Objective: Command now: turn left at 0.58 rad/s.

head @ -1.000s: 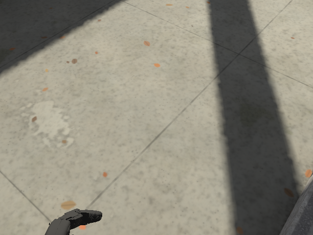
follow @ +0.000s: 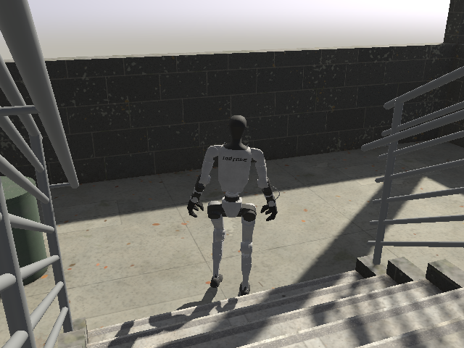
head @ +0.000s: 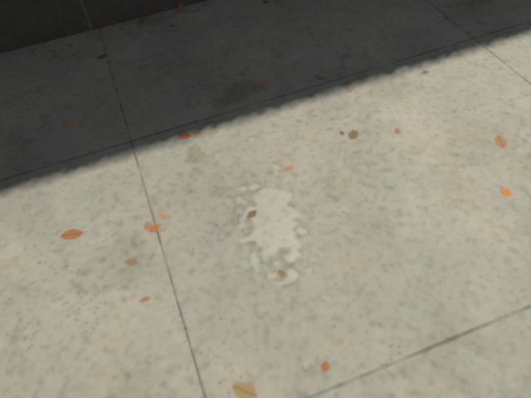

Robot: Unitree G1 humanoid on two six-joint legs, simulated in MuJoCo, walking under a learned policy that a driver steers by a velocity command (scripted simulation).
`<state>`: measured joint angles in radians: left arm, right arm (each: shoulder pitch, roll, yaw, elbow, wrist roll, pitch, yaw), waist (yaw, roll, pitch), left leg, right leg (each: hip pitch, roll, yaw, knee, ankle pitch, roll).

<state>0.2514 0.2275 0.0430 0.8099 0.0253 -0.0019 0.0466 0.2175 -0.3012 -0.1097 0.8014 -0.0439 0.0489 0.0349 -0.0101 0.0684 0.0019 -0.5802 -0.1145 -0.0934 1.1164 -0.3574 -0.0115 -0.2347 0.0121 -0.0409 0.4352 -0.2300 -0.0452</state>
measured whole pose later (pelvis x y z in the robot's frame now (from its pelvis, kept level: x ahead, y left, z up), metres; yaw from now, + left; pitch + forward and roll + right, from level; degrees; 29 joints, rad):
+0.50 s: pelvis -0.01 +0.03 +0.00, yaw +18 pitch +1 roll -1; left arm 0.22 0.29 0.07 0.75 0.02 0.05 -0.01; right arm 0.18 -0.28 -0.05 0.73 0.00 0.04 0.02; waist 0.02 -0.04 0.07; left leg -0.23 -0.08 -0.07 0.47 -0.24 0.07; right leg -0.54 -0.03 0.00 1.09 -0.37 0.03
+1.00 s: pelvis +0.03 +0.01 +0.00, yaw +32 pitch +0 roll +1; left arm 0.22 0.24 0.03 0.76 0.02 0.00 0.01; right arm 0.23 -0.32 -0.07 0.78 -0.02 0.04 0.04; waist 0.00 0.06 0.05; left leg -0.43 -0.11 -0.12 0.93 -0.39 -0.02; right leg -0.20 0.02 0.01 0.45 -0.24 -0.04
